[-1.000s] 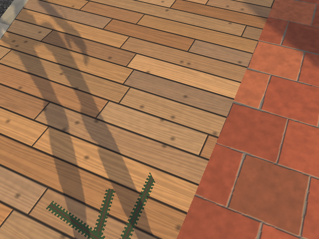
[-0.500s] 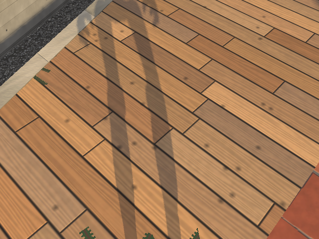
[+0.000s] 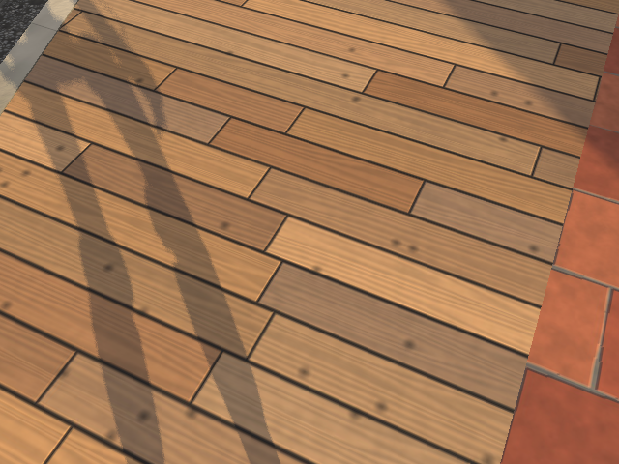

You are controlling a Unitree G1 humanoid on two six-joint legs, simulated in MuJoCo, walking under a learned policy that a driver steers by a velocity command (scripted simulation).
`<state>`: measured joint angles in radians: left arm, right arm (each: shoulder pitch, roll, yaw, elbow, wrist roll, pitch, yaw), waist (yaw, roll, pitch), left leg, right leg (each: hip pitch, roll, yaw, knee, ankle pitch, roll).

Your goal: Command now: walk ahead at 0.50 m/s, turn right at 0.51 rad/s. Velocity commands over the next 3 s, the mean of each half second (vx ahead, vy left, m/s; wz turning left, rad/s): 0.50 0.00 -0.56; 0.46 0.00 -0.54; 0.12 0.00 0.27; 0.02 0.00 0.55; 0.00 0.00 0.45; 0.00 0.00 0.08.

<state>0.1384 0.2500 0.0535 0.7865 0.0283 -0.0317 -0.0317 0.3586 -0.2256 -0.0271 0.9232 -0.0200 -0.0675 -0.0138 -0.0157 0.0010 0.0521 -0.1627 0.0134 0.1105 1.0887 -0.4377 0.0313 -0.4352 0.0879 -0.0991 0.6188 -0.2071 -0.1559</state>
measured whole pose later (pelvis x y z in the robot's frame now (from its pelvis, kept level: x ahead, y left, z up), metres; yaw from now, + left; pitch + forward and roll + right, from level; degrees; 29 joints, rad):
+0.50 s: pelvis +0.28 +0.03 +0.01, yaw -18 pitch +2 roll +0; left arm 0.40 0.31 0.08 0.83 0.01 -0.04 0.00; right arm 0.08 -0.26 -0.01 0.69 -0.05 -0.07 -0.01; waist 0.07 -0.02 0.03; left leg -0.45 -0.01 0.01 0.58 -0.16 0.03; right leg -0.18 0.13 0.16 0.89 -0.47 -0.09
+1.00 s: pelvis +0.49 -0.09 +0.00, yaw -34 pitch +2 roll +1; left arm 0.03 0.25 0.03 0.67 0.06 -0.04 -0.05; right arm 0.40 -0.25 -0.03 0.87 0.00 -0.05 -0.01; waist -0.07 -0.01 0.07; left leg -0.07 0.09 0.21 0.75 -0.48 -0.02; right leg -0.49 0.03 -0.08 0.59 -0.09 -0.11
